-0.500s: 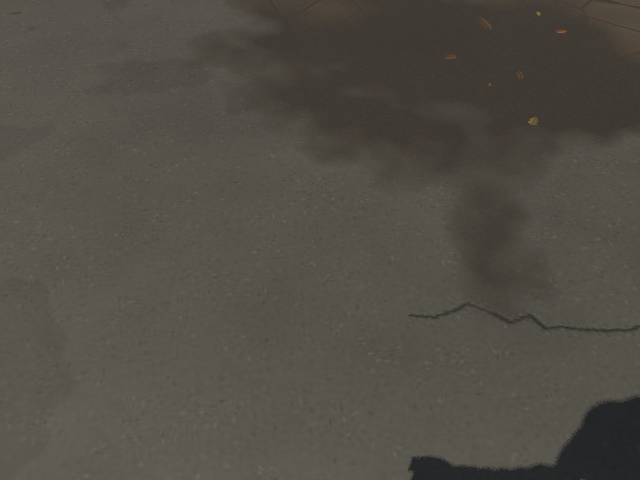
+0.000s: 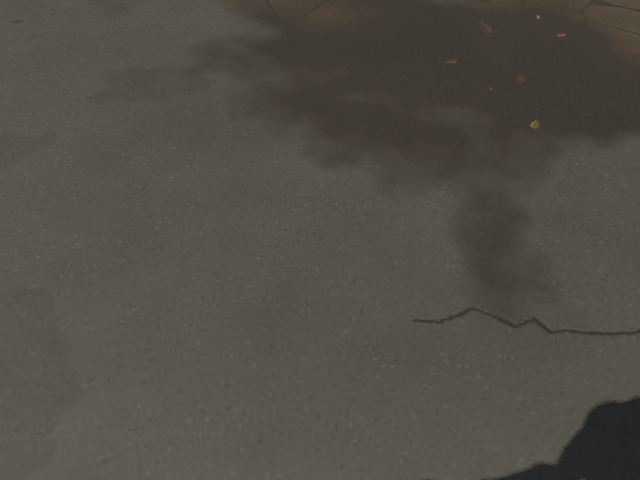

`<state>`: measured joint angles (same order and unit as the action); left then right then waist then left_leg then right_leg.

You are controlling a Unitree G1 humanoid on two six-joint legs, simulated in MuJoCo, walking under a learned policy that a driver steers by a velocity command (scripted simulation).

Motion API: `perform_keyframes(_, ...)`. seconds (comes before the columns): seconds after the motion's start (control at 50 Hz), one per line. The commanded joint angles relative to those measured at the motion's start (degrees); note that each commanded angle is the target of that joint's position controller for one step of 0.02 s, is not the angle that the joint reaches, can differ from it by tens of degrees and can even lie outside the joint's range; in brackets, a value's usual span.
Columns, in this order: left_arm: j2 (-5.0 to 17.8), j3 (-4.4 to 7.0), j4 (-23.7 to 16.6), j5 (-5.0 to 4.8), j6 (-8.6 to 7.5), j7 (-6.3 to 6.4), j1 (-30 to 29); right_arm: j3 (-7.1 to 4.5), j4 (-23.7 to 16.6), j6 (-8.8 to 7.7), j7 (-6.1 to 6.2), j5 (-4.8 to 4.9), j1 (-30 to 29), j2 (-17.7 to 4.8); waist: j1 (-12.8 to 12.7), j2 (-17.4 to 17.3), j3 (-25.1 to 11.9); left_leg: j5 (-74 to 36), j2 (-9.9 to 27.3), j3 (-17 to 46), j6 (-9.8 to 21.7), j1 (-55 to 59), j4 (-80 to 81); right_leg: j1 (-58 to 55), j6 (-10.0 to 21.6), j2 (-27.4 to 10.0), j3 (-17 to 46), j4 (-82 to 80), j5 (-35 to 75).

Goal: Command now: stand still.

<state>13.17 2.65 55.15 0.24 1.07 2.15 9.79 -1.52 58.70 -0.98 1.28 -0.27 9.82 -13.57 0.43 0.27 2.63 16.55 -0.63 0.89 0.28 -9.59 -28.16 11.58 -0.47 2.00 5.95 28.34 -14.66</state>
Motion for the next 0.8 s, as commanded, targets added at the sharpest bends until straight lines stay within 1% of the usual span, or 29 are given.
perform_keyframes(0.02,6.2,1.1,-0.9,-0.02,-0.58,0.23,-0.1,-0.96,-1.2,-0.5,0.27,-0.01,0.5,-6.3,-0.1,-0.4,-1.6,-7.1,2.4,2.3,0.9,-2.2,5.7,-1.7,1.4,-2.2,1.4,-3.9,10.9)
perform_keyframes(0.28,5.5,0.36,4.2,-0.1,-0.74,0.4,1.2,-0.29,1.4,-0.43,0.54,-0.01,3.5,-5.3,-0.1,-0.3,-0.5,-5.0,2.0,2.1,1.2,-2.9,6.7,-0.7,1.0,-1.9,0.5,-4.8,8.4)
perform_keyframes(0.58,4.5,-0.53,7.1,-0.2,-0.88,0.57,3.6,0.23,2.4,-0.4,0.59,0.09,6.9,-4.0,-0.2,-0.4,0.1,-5.2,1.7,2.0,1.5,-3.1,6.9,0.2,0.7,-1.8,-0.1,-5.0,7.9)
perform_keyframes(0.6,3.7,-0.77,7.7,-0.17,-0.84,0.6,4.6,0.36,3.0,-0.32,0.66,0.05,8.0,-3.5,-0.2,-0.8,-1.2,0.8,1.4,1.8,1.7,-2.6,7.7,-0.3,0.7,-1.1,-1.0,-4.9,3.0)
perform_keyframes(0.62,3.5,-0.79,7.9,-0.36,-0.79,0.7,4.8,0.03,3.1,-0.13,0.86,0.36,8.4,-4.4,-0.1,-1.8,-0.3,9.8,1.2,2.4,2.4,-3.3,8.6,1.2,1.0,0.4,-2.5,-3.2,-4.2)
perform_keyframes(0.64,3.9,-0.64,7.6,-0.6,-0.93,0.76,4.5,-0.59,2.8,0.01,1.09,0.78,8.5,-6.2,0.2,-3.7,1.1,19.3,2.4,4.8,4.1,-4.3,9.8,4.1,1.4,1.9,-4.3,-0.2,-12.3)
perform_keyframes(0.66,4.1,-0.61,6.9,-0.66,-1.42,0.65,3.5,-1.03,2.5,-0.05,1.22,1.08,9.5,-7.6,0.9,-5.6,3.0,27.2,5.6,9.5,6.4,-4.8,12.5,8.2,1.8,2.1,-5.2,3.1,-15.8)
perform_keyframes(0.68,3.3,-0.82,5.8,-0.74,-2.28,0.33,2.1,-1.64,2.6,-0.39,1.23,1.35,11.4,-9.2,1.8,-8.6,4.3,32.5,10.8,16.8,9.4,-3.8,16.4,12.0,1.9,1.9,-6.6,8.4,-14.1)
perform_keyframes(0.7,2.6,-1.04,5.0,-0.9,-3.25,-0.08,1.0,-2.36,2.5,-0.87,1.19,1.51,12.0,-10.8,2.1,-10.5,5.7,33.5,16.5,24.0,12.5,-4.7,19.6,13.6,2.1,-0.4,-6.6,14.2,-10.5)
perform_keyframes(0.72,2.9,-0.87,4.7,-1.18,-4.07,-0.52,0.6,-2.55,2.0,-1.37,1.13,1.33,11.4,-10.7,1.8,-9.7,6.8,31.3,19.1,27.0,14.1,-5.6,21.0,15.3,2.6,-2.4,-5.7,17.9,-9.8)
perform_keyframes(0.74,3.0,-0.74,4.5,-1.43,-4.69,-0.94,0.9,-2.53,1.3,-1.82,0.92,1.15,10.4,-10.0,1.1,-9.2,7.3,28.4,19.7,27.1,14.3,-5.2,20.9,16.7,3.2,-3.8,-5.1,19.6,-11.7)
perform_keyframes(0.76,2.8,-0.71,4.3,-1.74,-5.25,-1.28,1.3,-2.48,0.5,-2.13,0.65,1.42,9.1,-9.5,0.3,-8.6,7.2,25.0,19.0,24.9,13.3,-4.6,20.1,16.4,3.9,-4.7,-5.0,17.1,-13.3)
perform_keyframes(0.78,2.8,-0.62,4.5,-1.97,-5.75,-1.53,2.3,-2.48,-0.3,-2.2,0.46,1.97,7.3,-9.2,-1.0,-7.9,6.7,21.4,17.0,20.8,11.5,-5.6,18.9,12.5,4.5,-4.8,-5.7,11.0,-12.3)
perform_keyframes(0.8,2.5,-0.39,5.7,-1.96,-6.13,-1.66,5.2,-2.5,-1.2,-2.04,0.3,2.57,5.1,-9.3,-3.0,-7.2,5.5,17.9,13.5,15.2,9.6,-9.2,16.7,3.9,4.8,-3.1,-8.1,2.9,-7.3)
